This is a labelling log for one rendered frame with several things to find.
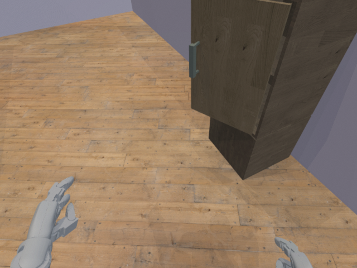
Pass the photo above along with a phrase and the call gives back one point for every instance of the left robot hand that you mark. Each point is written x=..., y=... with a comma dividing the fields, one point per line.
x=48, y=210

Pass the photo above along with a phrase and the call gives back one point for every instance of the right robot hand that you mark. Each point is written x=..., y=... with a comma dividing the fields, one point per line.
x=297, y=259

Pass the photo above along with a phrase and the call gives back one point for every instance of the cupboard door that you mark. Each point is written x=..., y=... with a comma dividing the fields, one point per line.
x=239, y=40

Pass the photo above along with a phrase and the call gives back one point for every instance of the robot left forearm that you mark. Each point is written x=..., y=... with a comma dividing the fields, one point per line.
x=33, y=253

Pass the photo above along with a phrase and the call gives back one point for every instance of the handle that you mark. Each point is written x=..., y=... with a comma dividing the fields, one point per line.
x=192, y=60

